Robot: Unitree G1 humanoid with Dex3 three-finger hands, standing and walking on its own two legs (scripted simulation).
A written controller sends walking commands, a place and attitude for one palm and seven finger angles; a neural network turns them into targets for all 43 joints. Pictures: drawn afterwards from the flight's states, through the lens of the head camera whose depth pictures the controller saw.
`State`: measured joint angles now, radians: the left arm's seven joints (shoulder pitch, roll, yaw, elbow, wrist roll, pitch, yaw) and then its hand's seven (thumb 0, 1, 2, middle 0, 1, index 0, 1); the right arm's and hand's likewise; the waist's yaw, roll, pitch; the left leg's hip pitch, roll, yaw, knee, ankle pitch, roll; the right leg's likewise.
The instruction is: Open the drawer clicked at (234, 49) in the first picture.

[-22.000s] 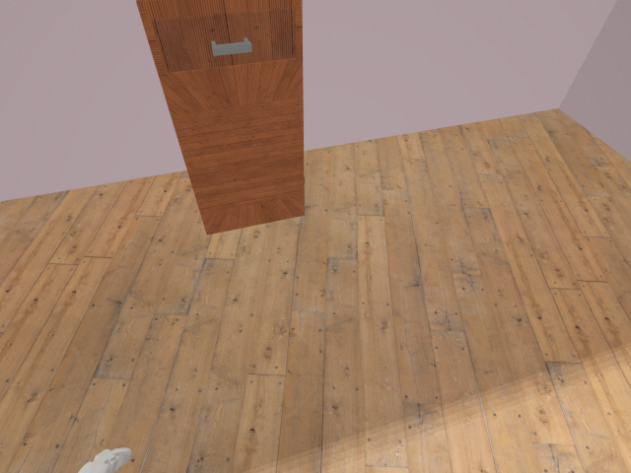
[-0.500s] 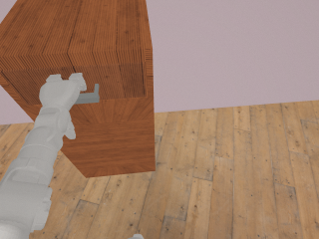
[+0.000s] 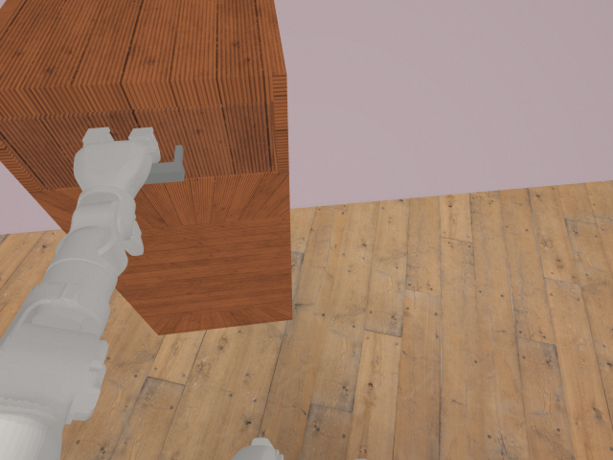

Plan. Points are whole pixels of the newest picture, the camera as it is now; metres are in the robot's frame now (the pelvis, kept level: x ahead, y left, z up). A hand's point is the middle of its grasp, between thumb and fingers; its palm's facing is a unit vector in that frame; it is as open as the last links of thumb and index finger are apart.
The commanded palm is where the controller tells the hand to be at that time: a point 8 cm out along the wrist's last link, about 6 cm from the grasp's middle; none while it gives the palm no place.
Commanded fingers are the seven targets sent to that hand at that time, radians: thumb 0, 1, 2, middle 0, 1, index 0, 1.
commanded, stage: lower the fingers behind the handle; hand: left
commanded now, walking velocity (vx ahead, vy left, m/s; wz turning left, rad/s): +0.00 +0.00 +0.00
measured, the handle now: (146, 164) +0.53 +0.25 +0.06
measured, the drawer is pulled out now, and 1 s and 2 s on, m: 0.00 0.00 0.00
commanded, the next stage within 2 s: lift the fingers back up to retry in 0.16 s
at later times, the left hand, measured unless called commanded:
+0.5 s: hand (130, 194) +0.46 +0.25 +0.06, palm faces -0.03 -0.03 -1.00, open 13.9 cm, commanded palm +0.44 +0.24 +0.13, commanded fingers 0.00 -0.50 0.30 -0.30 -1.20 -0.30 -1.20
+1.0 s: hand (120, 164) +0.47 +0.25 +0.11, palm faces -0.08 -0.05 -1.00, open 13.9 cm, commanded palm +0.45 +0.25 +0.17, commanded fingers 0.00 -0.50 0.30 -0.30 -1.20 -0.30 -1.20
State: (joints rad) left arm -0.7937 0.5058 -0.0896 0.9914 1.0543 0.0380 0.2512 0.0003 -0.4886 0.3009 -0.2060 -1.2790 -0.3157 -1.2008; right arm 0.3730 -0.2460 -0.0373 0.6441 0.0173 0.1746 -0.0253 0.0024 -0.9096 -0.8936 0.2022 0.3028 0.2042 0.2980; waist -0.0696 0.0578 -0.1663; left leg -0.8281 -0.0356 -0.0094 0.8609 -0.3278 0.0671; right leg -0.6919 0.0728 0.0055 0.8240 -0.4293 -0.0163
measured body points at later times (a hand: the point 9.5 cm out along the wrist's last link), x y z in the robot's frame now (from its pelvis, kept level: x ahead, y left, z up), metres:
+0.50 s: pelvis +0.01 +0.00 +0.01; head +0.07 -0.01 +0.45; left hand +0.46 +0.25 +0.12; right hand +0.06 -0.27 -0.12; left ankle +0.04 +0.07 -0.69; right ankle -0.02 -0.12 -0.69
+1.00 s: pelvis +0.04 -0.01 +0.03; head +0.08 -0.02 +0.47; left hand +0.47 +0.25 +0.17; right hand +0.12 -0.28 -0.10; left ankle +0.04 +0.07 -0.69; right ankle -0.02 -0.12 -0.69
